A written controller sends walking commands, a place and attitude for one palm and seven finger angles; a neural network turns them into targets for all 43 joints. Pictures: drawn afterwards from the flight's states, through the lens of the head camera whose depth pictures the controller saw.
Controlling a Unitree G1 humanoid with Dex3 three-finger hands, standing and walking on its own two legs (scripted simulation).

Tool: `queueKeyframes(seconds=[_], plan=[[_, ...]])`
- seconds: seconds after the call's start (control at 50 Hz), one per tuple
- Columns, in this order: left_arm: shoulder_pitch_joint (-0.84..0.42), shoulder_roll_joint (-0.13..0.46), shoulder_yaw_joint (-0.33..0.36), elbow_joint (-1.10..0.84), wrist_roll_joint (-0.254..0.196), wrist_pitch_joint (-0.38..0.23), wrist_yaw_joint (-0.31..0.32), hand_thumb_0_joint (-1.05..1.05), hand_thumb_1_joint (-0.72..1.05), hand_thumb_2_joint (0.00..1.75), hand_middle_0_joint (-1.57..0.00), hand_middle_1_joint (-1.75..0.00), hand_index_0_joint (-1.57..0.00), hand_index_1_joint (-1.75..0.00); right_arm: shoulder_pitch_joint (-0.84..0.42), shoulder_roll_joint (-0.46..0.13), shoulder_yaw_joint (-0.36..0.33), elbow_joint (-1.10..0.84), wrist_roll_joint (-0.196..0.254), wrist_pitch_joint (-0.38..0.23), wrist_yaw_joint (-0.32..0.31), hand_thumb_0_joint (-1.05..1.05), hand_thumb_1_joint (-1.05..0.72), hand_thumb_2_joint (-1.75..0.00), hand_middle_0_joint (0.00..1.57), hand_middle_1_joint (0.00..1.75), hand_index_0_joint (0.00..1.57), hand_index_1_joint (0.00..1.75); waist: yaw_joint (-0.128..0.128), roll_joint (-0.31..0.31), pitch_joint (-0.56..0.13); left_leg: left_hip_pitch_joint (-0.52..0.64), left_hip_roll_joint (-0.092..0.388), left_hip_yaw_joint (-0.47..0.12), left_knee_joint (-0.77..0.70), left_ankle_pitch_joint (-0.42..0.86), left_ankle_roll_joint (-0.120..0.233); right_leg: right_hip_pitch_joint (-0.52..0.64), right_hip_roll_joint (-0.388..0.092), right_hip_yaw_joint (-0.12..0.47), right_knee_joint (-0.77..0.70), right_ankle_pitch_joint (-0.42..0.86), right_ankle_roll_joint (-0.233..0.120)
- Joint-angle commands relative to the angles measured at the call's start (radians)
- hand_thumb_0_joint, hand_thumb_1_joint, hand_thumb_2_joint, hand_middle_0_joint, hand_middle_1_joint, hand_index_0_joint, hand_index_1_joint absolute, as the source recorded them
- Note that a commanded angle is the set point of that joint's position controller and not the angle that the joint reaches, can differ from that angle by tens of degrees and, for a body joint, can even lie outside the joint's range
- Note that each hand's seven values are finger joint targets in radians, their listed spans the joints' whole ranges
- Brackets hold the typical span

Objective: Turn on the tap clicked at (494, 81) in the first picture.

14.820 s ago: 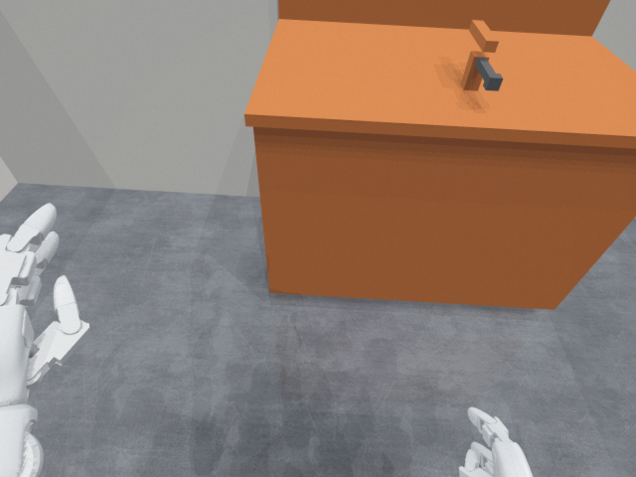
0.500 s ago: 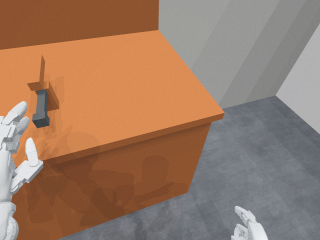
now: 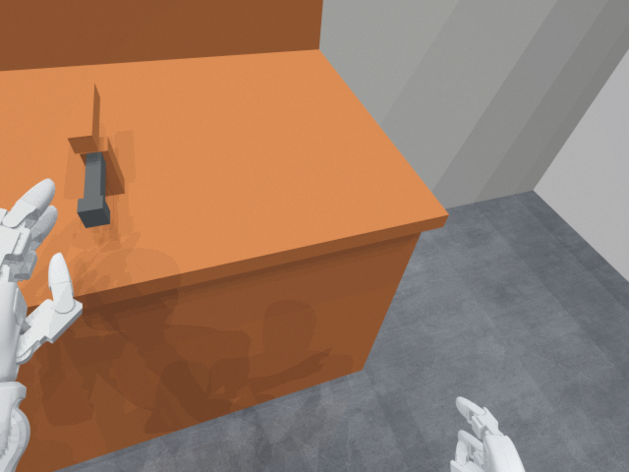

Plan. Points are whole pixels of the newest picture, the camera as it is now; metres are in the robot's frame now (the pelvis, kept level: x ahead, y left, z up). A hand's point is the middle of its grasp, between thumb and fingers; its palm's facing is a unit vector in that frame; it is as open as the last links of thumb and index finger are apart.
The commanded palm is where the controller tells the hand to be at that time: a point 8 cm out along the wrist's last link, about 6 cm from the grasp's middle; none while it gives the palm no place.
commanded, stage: come to a stop and stand still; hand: left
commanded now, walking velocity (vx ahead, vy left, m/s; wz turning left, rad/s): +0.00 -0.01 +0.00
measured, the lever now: (94, 211) +0.37 +0.32 +0.12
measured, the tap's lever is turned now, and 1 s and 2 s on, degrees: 0 0 0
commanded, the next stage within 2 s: look again from close up in 0.88 s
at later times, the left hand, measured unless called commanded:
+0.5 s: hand (60, 306) +0.21 +0.27 +0.16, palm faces +0.40 -0.84 -0.36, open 7.4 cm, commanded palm +0.16 +0.29 +0.18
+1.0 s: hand (89, 292) +0.23 +0.24 +0.16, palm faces +0.38 -0.86 -0.34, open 7.4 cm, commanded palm +0.17 +0.28 +0.18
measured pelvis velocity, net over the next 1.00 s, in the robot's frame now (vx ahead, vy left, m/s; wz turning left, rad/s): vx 0.01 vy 0.00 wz -0.01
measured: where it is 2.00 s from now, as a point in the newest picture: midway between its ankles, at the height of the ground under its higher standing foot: outside the picture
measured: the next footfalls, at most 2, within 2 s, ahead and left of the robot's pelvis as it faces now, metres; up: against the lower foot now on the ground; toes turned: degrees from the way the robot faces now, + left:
none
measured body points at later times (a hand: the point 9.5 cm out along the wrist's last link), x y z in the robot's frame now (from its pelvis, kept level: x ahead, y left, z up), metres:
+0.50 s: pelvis +0.00 +0.01 +0.00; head +0.01 +0.03 +0.45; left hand +0.19 +0.31 +0.18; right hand +0.16 -0.21 -0.08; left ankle +0.00 +0.05 -0.74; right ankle +0.04 -0.10 -0.74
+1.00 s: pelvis +0.01 +0.00 +0.00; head +0.02 +0.02 +0.45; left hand +0.20 +0.29 +0.18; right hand +0.19 -0.22 -0.06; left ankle +0.00 +0.05 -0.74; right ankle +0.04 -0.10 -0.74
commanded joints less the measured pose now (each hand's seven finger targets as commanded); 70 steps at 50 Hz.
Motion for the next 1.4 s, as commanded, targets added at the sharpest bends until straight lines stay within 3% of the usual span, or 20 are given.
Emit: queueKeyframes(seconds=[0.0, 0.06, 0.08, 0.1, 0.12, 0.14, 0.16, 0.24, 0.26, 0.3, 0.36, 0.42, 0.48, 0.58, 0.76, 0.8, 1.04, 1.34, 1.36, 1.38], plan=[[-0.160, 0.114, 0.062, -0.258, -0.001, -0.078, 0.027, 0.00, 0.90, 0.90, -0.20, -0.30, -0.20, -0.30, -0.117, -0.124, -0.054, -0.160, 0.003, -0.079, -0.005, 0.00, -0.90, -0.90, 0.20, 0.30, 0.20, 0.30, -0.009, 0.120, -0.123, -0.097, 0.172, -0.161, -0.163, 0.059, -0.083, 0.168, -0.090, 0.102, -0.013, 0.054, 0.003], [-0.130, 0.104, 0.052, -0.229, 0.005, -0.064, 0.030, 0.00, 0.90, 0.90, -0.20, -0.30, -0.20, -0.30, -0.119, -0.129, -0.056, -0.155, 0.002, -0.073, 0.001, 0.00, -0.90, -0.90, 0.20, 0.30, 0.20, 0.30, -0.009, 0.128, -0.106, -0.079, 0.172, -0.154, -0.169, 0.118, -0.108, 0.146, -0.080, 0.096, -0.014, 0.071, 0.005], [-1.222, 0.912, 0.592, -0.570, 0.206, -0.183, 0.038, 0.00, 0.90, 0.90, -0.20, -0.30, -0.20, -0.30, 0.017, -0.218, -0.034, -0.129, -0.066, -0.124, 0.010, 0.00, -0.90, -0.90, 0.20, 0.30, 0.20, 0.30, -0.035, 0.172, 0.049, -0.314, 0.179, -0.108, -0.085, 0.167, -0.021, 0.107, -0.027, 0.057, 0.032, 0.065, 0.072], [-0.620, 0.268, 0.215, 0.107, 0.068, -0.129, -0.013, 0.00, 0.90, 0.90, -0.20, -0.30, -0.20, -0.30, -0.130, -0.038, 0.005, -0.093, -0.001, -0.109, 0.016, 0.00, -0.90, -0.90, 0.20, 0.30, 0.20, 0.30, -0.003, 0.169, -0.156, -0.100, 0.160, -0.177, -0.117, 0.276, -0.070, 0.009, -0.105, 0.041, 0.020, -0.040, -0.025], [-0.290, 0.149, 0.124, 0.137, 0.024, -0.102, -0.028, 0.00, 0.90, 0.90, -0.20, -0.30, -0.20, -0.30, -0.059, -0.118, -0.062, -0.123, -0.003, -0.114, 0.011, 0.00, -0.90, -0.90, 0.20, 0.30, 0.20, 0.30, 0.011, 0.216, -0.136, -0.011, 0.175, -0.145, -0.103, 0.298, -0.112, 0.054, -0.096, 0.152, 0.020, 0.053, -0.042], [-0.250, 0.119, 0.070, -0.036, -0.003, -0.106, -0.035, 0.00, 0.90, 0.90, -0.20, -0.30, -0.20, -0.30, -0.048, -0.133, -0.073, -0.139, 0.007, -0.098, 0.025, 0.00, -0.90, -0.90, 0.20, 0.30, 0.20, 0.30, -0.005, 0.269, -0.159, -0.028, 0.188, -0.156, -0.108, 0.301, -0.127, 0.084, -0.105, 0.137, 0.047, 0.073, -0.031], [-0.126, 0.033, 0.021, -0.058, -0.020, -0.100, -0.039, 0.00, 0.90, 0.90, -0.20, -0.30, -0.20, -0.30, -0.065, -0.113, -0.075, -0.151, 0.016, -0.093, 0.041, 0.00, -0.90, -0.90, 0.20, 0.30, 0.20, 0.30, -0.008, 0.281, -0.178, 0.023, 0.192, -0.142, -0.101, 0.403, -0.148, 0.076, -0.090, 0.091, 0.085, 0.083, -0.025], [0.015, 0.141, 0.112, -0.194, -0.021, -0.075, -0.001, 0.00, 0.90, 0.90, -0.20, -0.30, -0.20, -0.30, -0.094, -0.137, -0.077, -0.184, 0.011, -0.056, 0.044, 0.00, -0.90, -0.90, 0.20, 0.30, 0.20, 0.30, 0.006, -0.019, -0.171, -0.132, 0.218, -0.171, -0.147, 0.225, -0.123, 0.166, -0.088, 0.073, 0.071, 0.047, 0.005], [0.021, 0.185, 0.166, -0.195, -0.023, -0.068, 0.014, 0.00, 0.90, 0.90, -0.20, -0.30, -0.20, -0.30, -0.114, -0.137, -0.075, -0.188, 0.016, -0.049, 0.035, 0.00, -0.90, -0.90, 0.20, 0.30, 0.20, 0.30, 0.006, -0.020, -0.168, -0.131, 0.206, -0.155, -0.157, 0.184, -0.128, 0.173, -0.084, 0.070, 0.068, 0.054, 0.008], [-0.020, 0.189, 0.181, -0.191, -0.025, -0.072, 0.021, 0.00, 0.90, 0.90, -0.20, -0.30, -0.20, -0.30, -0.125, -0.129, -0.068, -0.193, 0.013, -0.044, 0.012, 0.00, -0.90, -0.90, 0.20, 0.30, 0.20, 0.30, 0.000, -0.054, -0.164, -0.157, 0.192, -0.158, -0.159, 0.084, -0.115, 0.185, -0.096, 0.082, 0.040, 0.042, 0.011], [-0.159, 0.222, 0.190, -0.261, -0.015, -0.083, 0.027, 0.00, 0.90, 0.90, -0.20, -0.30, -0.20, -0.30, -0.148, -0.127, -0.058, -0.191, 0.009, -0.049, -0.013, 0.00, -0.90, -0.90, 0.20, 0.30, 0.20, 0.30, -0.008, 0.065, -0.131, -0.143, 0.179, -0.165, -0.179, -0.015, -0.099, 0.155, -0.093, 0.103, 0.029, 0.005, 0.009], [-0.202, 0.150, 0.109, -0.243, -0.003, -0.087, 0.024, 0.00, 0.90, 0.90, -0.20, -0.30, -0.20, -0.30, -0.135, -0.122, -0.053, -0.173, 0.009, -0.066, -0.019, 0.00, -0.90, -0.90, 0.20, 0.30, 0.20, 0.30, -0.008, 0.150, -0.115, -0.128, 0.183, -0.170, -0.190, -0.030, -0.098, 0.152, -0.089, 0.098, 0.032, 0.007, 0.006], [-0.216, 0.119, 0.070, -0.253, 0.006, -0.084, 0.030, 0.00, 0.90, 0.90, -0.20, -0.30, -0.20, -0.30, -0.134, -0.127, -0.053, -0.159, 0.005, -0.075, -0.016, 0.00, -0.90, -0.90, 0.20, 0.30, 0.20, 0.30, -0.009, 0.146, -0.108, -0.097, 0.187, -0.172, -0.194, 0.009, -0.116, 0.133, -0.080, 0.081, 0.028, 0.005, 0.008], [-0.131, 0.092, 0.060, -0.193, 0.013, -0.061, 0.040, 0.00, 0.90, 0.90, -0.20, -0.30, -0.20, -0.30, -0.124, -0.127, -0.057, -0.151, 0.000, -0.055, -0.011, 0.00, -0.90, -0.90, 0.20, 0.30, 0.20, 0.30, -0.010, 0.064, -0.110, -0.095, 0.161, -0.142, -0.157, 0.094, -0.122, 0.153, -0.085, 0.094, -0.019, 0.056, 0.004], [-0.080, 0.154, 0.124, -0.288, 0.000, -0.045, 0.039, 0.00, 0.90, 0.90, -0.20, -0.30, -0.20, -0.30, -0.144, -0.121, -0.054, -0.182, -0.002, -0.026, -0.016, 0.00, -0.90, -0.90, 0.20, 0.30, 0.20, 0.30, -0.011, 0.110, -0.165, -0.037, 0.140, -0.113, -0.122, 0.246, -0.133, 0.189, -0.080, 0.101, -0.022, 0.194, -0.002], [-0.069, 0.128, 0.099, -0.285, -0.003, -0.041, 0.037, 0.00, 0.90, 0.90, -0.20, -0.30, -0.20, -0.30, -0.135, -0.120, -0.053, -0.183, -0.003, -0.023, -0.016, 0.00, -0.90, -0.90, 0.20, 0.30, 0.20, 0.30, -0.013, 0.114, -0.170, -0.030, 0.143, -0.115, -0.120, 0.280, -0.136, 0.197, -0.079, 0.094, -0.018, 0.210, -0.001], [-0.103, 0.118, 0.070, -0.252, 0.004, -0.015, 0.044, 0.00, 0.90, 0.90, -0.20, -0.30, -0.20, -0.30, -0.139, -0.130, -0.052, -0.174, -0.003, -0.012, -0.025, 0.00, -0.90, -0.90, 0.20, 0.30, 0.20, 0.30, -0.009, 0.091, -0.125, -0.063, 0.137, -0.118, -0.166, 0.108, -0.110, 0.183, -0.075, 0.110, -0.070, 0.098, 0.008], [-0.057, 0.116, 0.075, -0.241, -0.002, -0.008, 0.043, 0.00, 0.90, 0.90, -0.20, -0.30, -0.20, -0.30, -0.138, -0.131, -0.054, -0.174, -0.002, -0.004, -0.024, 0.00, -0.90, -0.90, 0.20, 0.30, 0.20, 0.30, -0.011, 0.071, -0.124, -0.076, 0.129, -0.118, -0.170, 0.125, -0.116, 0.197, -0.071, 0.096, -0.076, 0.127, 0.009], [-0.958, 0.842, 0.256, -0.573, 0.030, -0.153, 0.078, 0.00, 0.90, 0.90, -0.20, -0.30, -0.20, -0.30, 0.055, -0.181, 0.184, -0.334, 0.052, 0.021, -0.075, 0.00, -0.90, -0.90, 0.20, 0.30, 0.20, 0.30, -0.101, 0.376, 0.022, -0.462, 0.168, -0.219, -0.168, -0.076, -0.080, 0.261, 0.014, 0.052, 0.110, -0.088, 0.078], [-0.652, 0.394, 0.293, 0.025, 0.107, 0.025, 0.008, 0.00, 0.90, 0.90, -0.20, -0.30, -0.20, -0.30, -0.092, -0.105, -0.034, -0.092, -0.061, -0.005, -0.049, 0.00, -0.90, -0.90, 0.20, 0.30, 0.20, 0.30, 0.058, 0.383, -0.244, 0.035, 0.128, -0.137, -0.104, 0.345, -0.181, 0.134, -0.016, 0.047, 0.060, 0.002, -0.018]])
